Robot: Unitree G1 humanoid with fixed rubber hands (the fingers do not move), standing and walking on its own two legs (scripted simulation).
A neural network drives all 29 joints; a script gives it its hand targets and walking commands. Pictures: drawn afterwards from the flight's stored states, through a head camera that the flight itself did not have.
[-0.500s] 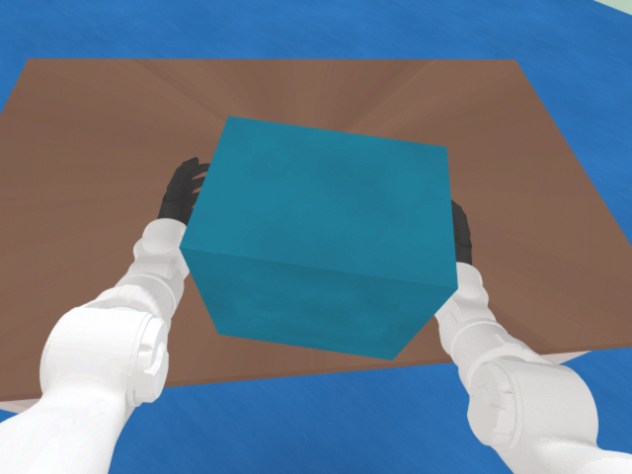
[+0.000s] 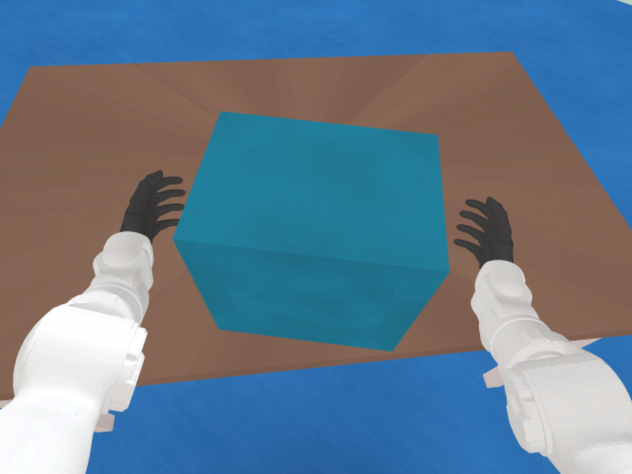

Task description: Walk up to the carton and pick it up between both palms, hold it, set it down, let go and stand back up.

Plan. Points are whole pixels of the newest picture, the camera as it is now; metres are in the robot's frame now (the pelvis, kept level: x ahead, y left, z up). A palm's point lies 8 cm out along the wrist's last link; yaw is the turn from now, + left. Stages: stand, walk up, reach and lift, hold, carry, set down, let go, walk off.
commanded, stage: set down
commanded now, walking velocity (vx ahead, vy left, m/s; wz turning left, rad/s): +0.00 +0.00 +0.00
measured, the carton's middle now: (315, 243) +0.43 +0.00 +0.00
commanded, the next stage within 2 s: none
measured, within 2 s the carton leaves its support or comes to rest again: neither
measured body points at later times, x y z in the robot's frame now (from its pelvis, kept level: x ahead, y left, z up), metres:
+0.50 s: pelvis -0.02 +0.00 +0.00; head +0.03 +0.02 +0.45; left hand +0.37 +0.25 +0.02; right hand +0.34 -0.22 +0.01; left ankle +0.01 +0.11 -0.73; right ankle -0.01 -0.15 -0.73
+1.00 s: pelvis +0.00 +0.00 +0.01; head +0.02 +0.01 +0.46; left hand +0.30 +0.26 +0.00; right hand +0.27 -0.22 -0.01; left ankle +0.01 +0.11 -0.73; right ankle -0.01 -0.15 -0.73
